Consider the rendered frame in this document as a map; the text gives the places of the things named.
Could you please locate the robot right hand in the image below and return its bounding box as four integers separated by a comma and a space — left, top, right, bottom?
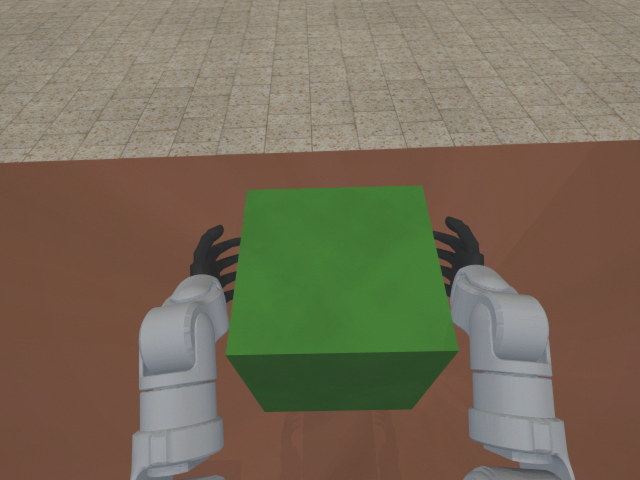
433, 216, 484, 297

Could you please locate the carton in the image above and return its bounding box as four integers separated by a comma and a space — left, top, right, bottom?
226, 185, 459, 412

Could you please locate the robot left hand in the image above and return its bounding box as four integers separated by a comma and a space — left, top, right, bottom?
190, 225, 241, 303

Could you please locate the robot right forearm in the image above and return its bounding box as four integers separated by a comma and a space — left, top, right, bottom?
450, 265, 575, 480

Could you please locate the robot left forearm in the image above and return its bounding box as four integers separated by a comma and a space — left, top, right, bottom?
130, 274, 230, 480

